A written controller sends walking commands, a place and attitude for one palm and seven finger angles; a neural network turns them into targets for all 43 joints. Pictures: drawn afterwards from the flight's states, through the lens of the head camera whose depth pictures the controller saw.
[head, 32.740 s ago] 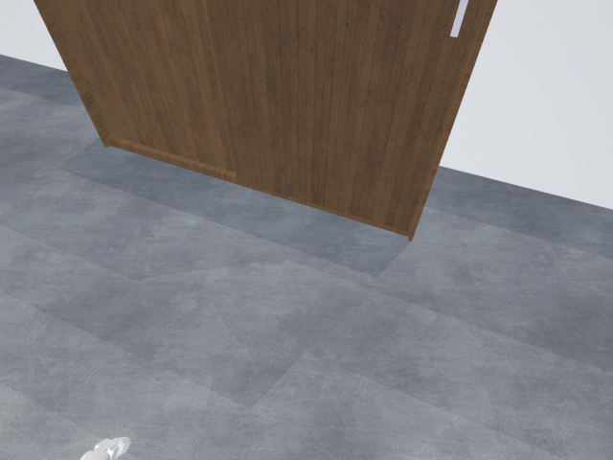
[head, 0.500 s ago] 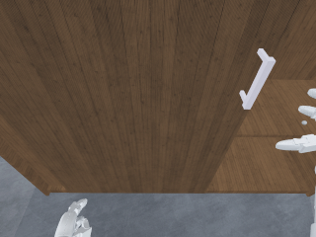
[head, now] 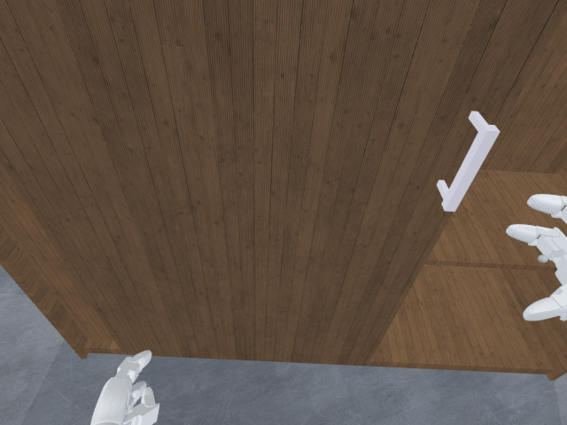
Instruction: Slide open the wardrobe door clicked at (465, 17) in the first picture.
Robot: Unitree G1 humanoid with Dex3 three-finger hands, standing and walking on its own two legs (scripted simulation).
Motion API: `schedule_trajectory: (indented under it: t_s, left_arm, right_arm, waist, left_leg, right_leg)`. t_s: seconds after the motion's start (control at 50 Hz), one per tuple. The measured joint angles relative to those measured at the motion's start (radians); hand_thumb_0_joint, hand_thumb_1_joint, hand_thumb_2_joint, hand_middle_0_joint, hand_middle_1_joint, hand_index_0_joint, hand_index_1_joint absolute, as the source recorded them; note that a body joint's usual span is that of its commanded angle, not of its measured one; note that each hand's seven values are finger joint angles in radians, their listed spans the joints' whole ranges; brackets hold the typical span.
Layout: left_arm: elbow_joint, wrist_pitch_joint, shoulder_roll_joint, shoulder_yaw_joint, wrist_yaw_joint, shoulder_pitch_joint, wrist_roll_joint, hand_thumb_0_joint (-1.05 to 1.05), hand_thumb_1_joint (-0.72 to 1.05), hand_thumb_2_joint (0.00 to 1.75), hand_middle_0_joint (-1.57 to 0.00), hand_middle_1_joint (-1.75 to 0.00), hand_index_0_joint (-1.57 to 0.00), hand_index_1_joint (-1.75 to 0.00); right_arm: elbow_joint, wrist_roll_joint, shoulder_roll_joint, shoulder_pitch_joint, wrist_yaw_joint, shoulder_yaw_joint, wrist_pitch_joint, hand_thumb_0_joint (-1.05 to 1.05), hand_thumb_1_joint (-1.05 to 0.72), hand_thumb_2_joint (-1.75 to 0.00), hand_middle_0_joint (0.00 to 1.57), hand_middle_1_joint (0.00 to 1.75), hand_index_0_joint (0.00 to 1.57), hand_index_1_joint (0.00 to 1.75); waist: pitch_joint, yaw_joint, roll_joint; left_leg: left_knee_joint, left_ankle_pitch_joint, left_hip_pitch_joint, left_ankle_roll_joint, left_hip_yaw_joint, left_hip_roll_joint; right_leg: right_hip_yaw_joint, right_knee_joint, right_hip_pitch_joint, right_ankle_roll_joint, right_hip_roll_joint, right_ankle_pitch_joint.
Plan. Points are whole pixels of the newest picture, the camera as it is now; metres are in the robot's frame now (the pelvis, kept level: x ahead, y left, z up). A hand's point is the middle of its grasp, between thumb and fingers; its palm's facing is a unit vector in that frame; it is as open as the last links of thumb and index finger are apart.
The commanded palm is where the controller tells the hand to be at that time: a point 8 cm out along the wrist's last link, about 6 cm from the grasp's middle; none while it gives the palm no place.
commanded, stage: draw the hand back to the body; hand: right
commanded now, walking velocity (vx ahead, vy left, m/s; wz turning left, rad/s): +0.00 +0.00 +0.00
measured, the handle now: (462, 163) +0.48 -0.26 +0.17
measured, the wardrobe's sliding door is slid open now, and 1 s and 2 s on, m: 0.67 0.67 0.67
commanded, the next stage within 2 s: step back with the hand held close in 1.32 s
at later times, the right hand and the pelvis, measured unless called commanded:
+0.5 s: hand out of the picture +0.22 -0.31 +0.16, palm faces +0.51 +0.83 -0.23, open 13.2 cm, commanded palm +0.18 -0.33 +0.17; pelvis -0.01 -0.02 +0.01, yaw +0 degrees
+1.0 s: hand (564, 336) +0.19 -0.27 +0.16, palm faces +0.46 +0.82 -0.34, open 8.3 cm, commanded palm +0.15 -0.31 +0.17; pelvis +0.01 -0.01 +0.01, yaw +0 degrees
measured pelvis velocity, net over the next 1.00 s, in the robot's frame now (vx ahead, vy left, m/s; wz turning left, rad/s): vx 0.01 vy -0.01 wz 0.01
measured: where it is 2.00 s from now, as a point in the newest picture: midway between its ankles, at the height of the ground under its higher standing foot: outside the picture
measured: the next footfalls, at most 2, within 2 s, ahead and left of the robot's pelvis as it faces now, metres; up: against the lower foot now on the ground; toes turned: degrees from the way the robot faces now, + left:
none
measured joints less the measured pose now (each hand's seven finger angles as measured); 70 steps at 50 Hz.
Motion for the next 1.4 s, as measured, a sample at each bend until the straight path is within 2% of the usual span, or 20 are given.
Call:
schedule_trajectory:
  t_s: [0.1,0.26,0.28,0.32,0.38,0.44,0.5,0.62,0.8,1.04,1.18,1.4]
  left_arm:
    - [-0.029,-0.014,0.012,0.012,-0.016,0.015,-0.007,0.02,0.9,0.89,-0.21,-0.3,-0.2,-0.3]
    - [-0.018,-0.05,0.003,0.007,-0.005,-0.006,0.002,0.02,0.9,0.89,-0.2,-0.3,-0.2,-0.3]
    - [-0.018,-0.056,-0.002,0.008,-0.009,-0.01,0.016,0.02,0.9,0.89,-0.2,-0.3,-0.2,-0.3]
    - [-0.015,-0.075,-0.011,0.011,-0.021,-0.024,0.044,0.02,0.9,0.89,-0.2,-0.3,-0.2,-0.3]
    - [-0.006,-0.089,-0.028,0.015,-0.037,-0.041,0.065,0.02,0.9,0.89,-0.21,-0.3,-0.2,-0.3]
    - [0.014,-0.089,-0.042,0.018,-0.047,-0.037,0.079,0.02,0.9,0.89,-0.21,-0.3,-0.2,-0.3]
    - [0.037,-0.08,-0.051,0.02,-0.054,-0.031,0.086,0.02,0.9,0.89,-0.21,-0.3,-0.2,-0.3]
    - [0.055,-0.058,-0.059,0.026,-0.062,-0.026,0.094,0.02,0.9,0.89,-0.21,-0.3,-0.2,-0.3]
    - [0.035,-0.038,-0.049,0.047,-0.073,-0.02,0.099,0.02,0.9,0.89,-0.21,-0.3,-0.2,-0.3]
    - [0.026,-0.037,-0.038,0.066,-0.062,-0.024,0.1,0.02,0.9,0.89,-0.21,-0.3,-0.2,-0.3]
    - [0.035,-0.04,-0.046,0.063,-0.054,-0.033,0.101,0.02,0.9,0.89,-0.21,-0.3,-0.2,-0.3]
    - [0.041,-0.042,-0.051,0.067,-0.052,-0.031,0.103,0.02,0.9,0.89,-0.21,-0.3,-0.2,-0.3]
  right_arm:
    - [-0.067,0.016,0.016,0.075,-0.014,-0.021,0.006,-0.01,0.55,-0.2,0.26,1.15,0.25,1.15]
    - [-0.234,0.001,0.088,0.165,-0.06,0.032,0.004,-0.01,0.52,-0.21,0.25,1.13,0.24,1.13]
    - [-0.264,-0.035,0.09,0.177,-0.106,0.047,-0.007,-0.01,0.5,-0.22,0.25,1.12,0.25,1.12]
    - [-0.314,-0.11,0.103,0.208,-0.252,0.073,-0.058,-0.01,0.47,-0.24,0.25,1.1,0.25,1.1]
    - [-0.385,-0.188,0.144,0.273,-0.424,0.09,-0.122,-0.01,0.39,-0.27,0.25,1.05,0.24,1.05]
    - [-0.439,-0.236,0.174,0.322,-0.515,0.109,-0.165,-0.01,0.3,-0.32,0.25,1.0,0.24,1.0]
    - [-0.47,-0.262,0.192,0.35,-0.558,0.128,-0.189,-0.01,0.2,-0.37,0.24,0.94,0.24,0.94]
    - [-0.504,-0.282,0.196,0.396,-0.583,0.14,-0.199,0.0,-0.01,-0.47,0.24,0.82,0.23,0.82]
    - [-0.591,-0.282,0.183,0.508,-0.574,0.14,-0.205,0.0,-0.33,-0.62,0.23,0.63,0.22,0.63]
    - [-0.667,-0.286,0.195,0.618,-0.573,0.159,-0.215,0.01,-0.74,-0.82,0.22,0.39,0.21,0.39]
    - [-0.641,-0.286,0.197,0.599,-0.58,0.152,-0.222,0.02,-0.85,-0.87,0.21,0.32,0.21,0.33]
    - [-0.637,-0.283,0.192,0.607,-0.571,0.155,-0.234,0.02,-0.89,-0.89,0.21,0.3,0.2,0.3]
  waist:
    - [-0.012,-0.011,-0.003]
    - [0.006,-0.042,0.005]
    - [0.009,-0.044,0.005]
    - [0.023,-0.042,0.001]
    - [0.041,-0.046,0.0]
    - [0.045,-0.059,0.006]
    - [0.05,-0.07,0.01]
    - [0.055,-0.066,0.009]
    - [0.045,-0.05,0.0]
    - [0.04,-0.057,-0.011]
    - [0.043,-0.06,-0.017]
    - [0.048,-0.053,-0.02]
  left_leg:
    - [0.018,-0.006,-0.009,-0.004,-0.008,0.0]
    - [0.001,0.005,0.027,-0.011,0.0,0.008]
    - [-0.008,0.009,0.034,-0.011,0.003,0.008]
    - [-0.033,0.024,0.047,-0.009,0.005,0.007]
    - [-0.063,0.044,0.058,-0.015,-0.002,0.011]
    - [-0.086,0.055,0.07,-0.019,-0.007,0.016]
    - [-0.104,0.059,0.089,-0.022,-0.008,0.02]
    - [-0.124,0.06,0.116,-0.026,-0.014,0.023]
    - [-0.129,0.053,0.127,-0.023,-0.024,0.017]
    - [-0.122,0.044,0.132,-0.004,-0.015,0.0]
    - [-0.127,0.046,0.139,0.009,-0.01,-0.013]
    - [-0.13,0.043,0.139,0.024,-0.013,-0.025]
  right_leg:
    - [-0.008,0.017,-0.005,-0.003,-0.002,-0.009]
    - [0.001,0.007,0.022,-0.013,0.009,-0.001]
    - [0.003,0.003,0.026,-0.014,0.009,0.002]
    - [0.006,-0.011,0.034,-0.013,0.011,0.01]
    - [0.0,-0.049,0.051,-0.015,0.02,0.029]
    - [-0.005,-0.083,0.068,-0.022,0.028,0.045]
    - [-0.006,-0.106,0.089,-0.026,0.035,0.051]
    - [-0.01,-0.127,0.118,-0.026,0.041,0.05]
    - [-0.017,-0.13,0.132,-0.019,0.035,0.041]
    - [-0.007,-0.109,0.129,-0.002,0.017,0.032]
    - [0.0,-0.108,0.132,0.01,0.006,0.035]
    - [0.0,-0.112,0.135,0.025,-0.006,0.036]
